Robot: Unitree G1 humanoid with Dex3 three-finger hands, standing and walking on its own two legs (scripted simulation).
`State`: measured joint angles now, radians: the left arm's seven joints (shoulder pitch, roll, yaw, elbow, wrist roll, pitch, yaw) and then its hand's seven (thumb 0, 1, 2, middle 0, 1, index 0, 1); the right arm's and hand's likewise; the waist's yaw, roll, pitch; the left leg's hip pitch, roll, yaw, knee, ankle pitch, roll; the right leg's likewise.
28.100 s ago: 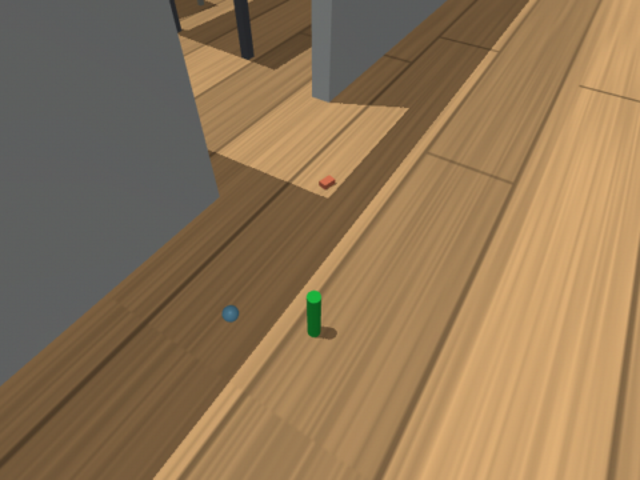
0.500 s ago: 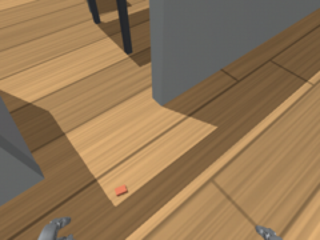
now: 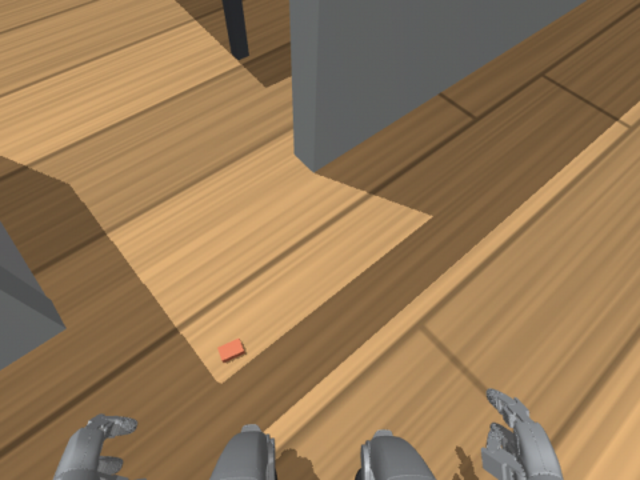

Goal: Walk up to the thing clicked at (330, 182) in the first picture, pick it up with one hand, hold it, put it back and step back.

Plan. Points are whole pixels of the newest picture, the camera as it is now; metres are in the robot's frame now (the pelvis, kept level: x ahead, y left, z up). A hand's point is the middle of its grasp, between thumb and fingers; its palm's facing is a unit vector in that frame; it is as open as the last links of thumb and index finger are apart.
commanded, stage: rise first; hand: left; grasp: from above
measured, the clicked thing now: (231, 350) +0.44 +0.24 -0.69
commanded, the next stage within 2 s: none
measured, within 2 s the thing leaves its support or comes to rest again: neither
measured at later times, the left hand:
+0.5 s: hand (148, 437) +0.19 +0.29 -0.29, palm faces -0.34 -0.54 -0.77, open 12.1 cm
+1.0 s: hand (182, 378) +0.32 +0.29 -0.45, palm faces -0.36 -0.16 -0.92, open 12.3 cm
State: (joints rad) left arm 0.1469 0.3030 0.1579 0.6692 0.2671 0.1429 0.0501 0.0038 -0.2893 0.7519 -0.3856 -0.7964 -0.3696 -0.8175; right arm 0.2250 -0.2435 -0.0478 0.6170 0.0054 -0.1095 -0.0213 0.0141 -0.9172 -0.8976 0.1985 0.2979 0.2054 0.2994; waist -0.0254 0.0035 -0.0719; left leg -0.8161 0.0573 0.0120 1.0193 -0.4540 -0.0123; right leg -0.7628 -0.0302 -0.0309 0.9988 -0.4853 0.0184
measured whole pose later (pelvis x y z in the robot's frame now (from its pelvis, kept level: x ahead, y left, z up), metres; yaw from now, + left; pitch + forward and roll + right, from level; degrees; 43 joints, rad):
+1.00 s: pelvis -0.09 +0.00 -0.30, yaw -5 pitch +34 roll -4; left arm -0.72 0.55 0.17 1.30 0.99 0.06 0.49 0.00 -0.24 0.74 -0.38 -0.75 -0.39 -0.75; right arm 0.12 -0.25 -0.01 0.82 -0.10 -0.14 0.07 0.01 -0.91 -0.90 0.20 0.30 0.21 0.30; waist -0.11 0.00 -0.12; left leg -2.10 0.09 -0.09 2.13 -0.63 -0.02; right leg -2.04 0.01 -0.04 2.11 -0.67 0.01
